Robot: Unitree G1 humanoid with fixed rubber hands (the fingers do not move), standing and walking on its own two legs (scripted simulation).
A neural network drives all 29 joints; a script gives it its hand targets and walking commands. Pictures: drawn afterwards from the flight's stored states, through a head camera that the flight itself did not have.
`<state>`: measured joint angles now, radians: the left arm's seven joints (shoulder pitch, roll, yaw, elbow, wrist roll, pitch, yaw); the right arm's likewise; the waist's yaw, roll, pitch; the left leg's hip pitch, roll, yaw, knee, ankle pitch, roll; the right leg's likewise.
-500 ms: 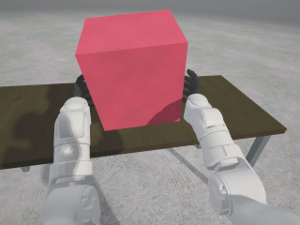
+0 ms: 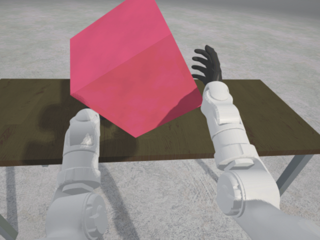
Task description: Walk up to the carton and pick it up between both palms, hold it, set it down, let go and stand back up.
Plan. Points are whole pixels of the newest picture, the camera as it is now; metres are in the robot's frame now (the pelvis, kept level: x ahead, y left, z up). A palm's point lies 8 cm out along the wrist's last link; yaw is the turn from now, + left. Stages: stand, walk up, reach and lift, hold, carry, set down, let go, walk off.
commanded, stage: set down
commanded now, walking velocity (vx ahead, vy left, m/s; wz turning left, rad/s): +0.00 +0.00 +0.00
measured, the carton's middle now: (140, 72) +0.43 +0.07 +0.27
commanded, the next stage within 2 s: none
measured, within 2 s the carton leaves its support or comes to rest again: neither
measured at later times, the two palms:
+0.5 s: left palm (97, 107) +0.39 +0.18 +0.19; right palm (209, 118) +0.40 -0.11 +0.16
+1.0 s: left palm (96, 125) +0.38 +0.19 +0.13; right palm (202, 95) +0.43 -0.09 +0.21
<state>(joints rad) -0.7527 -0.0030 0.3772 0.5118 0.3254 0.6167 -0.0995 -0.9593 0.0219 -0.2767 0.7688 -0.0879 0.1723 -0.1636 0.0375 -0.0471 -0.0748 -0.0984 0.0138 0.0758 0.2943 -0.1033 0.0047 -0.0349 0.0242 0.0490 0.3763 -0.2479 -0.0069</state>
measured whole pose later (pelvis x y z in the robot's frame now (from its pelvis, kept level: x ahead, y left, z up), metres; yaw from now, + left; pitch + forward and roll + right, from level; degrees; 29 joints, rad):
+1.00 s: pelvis +0.01 +0.00 +0.00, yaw +0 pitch -4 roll +1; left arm -0.76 -0.02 0.42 0.74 0.34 0.33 -0.01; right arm -0.98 0.03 -0.50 1.00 -0.27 -0.04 -0.07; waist 0.07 -0.08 -0.01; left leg -0.09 0.01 0.08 0.26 -0.10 0.00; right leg -0.03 0.02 0.05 0.36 -0.25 -0.01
